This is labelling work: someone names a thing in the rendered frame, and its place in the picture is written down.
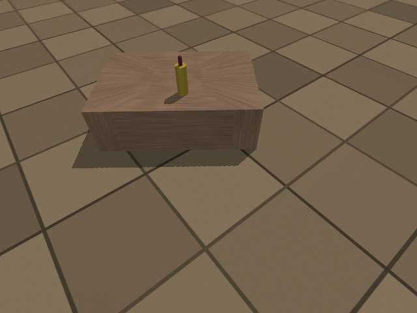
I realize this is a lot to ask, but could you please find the bottle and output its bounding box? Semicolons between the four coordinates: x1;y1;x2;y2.
175;55;188;96

